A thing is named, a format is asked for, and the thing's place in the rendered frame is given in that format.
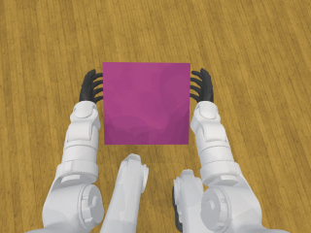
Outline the robot right upper arm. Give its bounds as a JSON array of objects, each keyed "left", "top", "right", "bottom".
[{"left": 200, "top": 184, "right": 290, "bottom": 233}]

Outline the carton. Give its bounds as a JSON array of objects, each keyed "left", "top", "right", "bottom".
[{"left": 102, "top": 62, "right": 190, "bottom": 145}]

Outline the robot left upper arm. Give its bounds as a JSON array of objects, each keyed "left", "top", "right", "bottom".
[{"left": 25, "top": 183, "right": 105, "bottom": 233}]

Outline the right robot hand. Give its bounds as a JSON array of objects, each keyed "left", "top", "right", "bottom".
[{"left": 190, "top": 68, "right": 214, "bottom": 103}]

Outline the left robot shin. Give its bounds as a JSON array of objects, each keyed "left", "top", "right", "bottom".
[{"left": 117, "top": 153, "right": 142, "bottom": 178}]

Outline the right robot shin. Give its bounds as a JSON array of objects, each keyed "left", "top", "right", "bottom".
[{"left": 177, "top": 169, "right": 204, "bottom": 223}]

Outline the robot left forearm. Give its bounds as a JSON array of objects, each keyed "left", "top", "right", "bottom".
[{"left": 42, "top": 100, "right": 101, "bottom": 225}]

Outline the left robot hand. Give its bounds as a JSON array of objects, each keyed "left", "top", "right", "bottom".
[{"left": 79, "top": 69, "right": 104, "bottom": 104}]

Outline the robot shin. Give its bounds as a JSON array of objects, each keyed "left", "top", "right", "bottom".
[
  {"left": 117, "top": 153, "right": 142, "bottom": 178},
  {"left": 177, "top": 169, "right": 204, "bottom": 223}
]

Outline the robot right forearm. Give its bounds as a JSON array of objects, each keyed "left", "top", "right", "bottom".
[{"left": 190, "top": 101, "right": 255, "bottom": 194}]

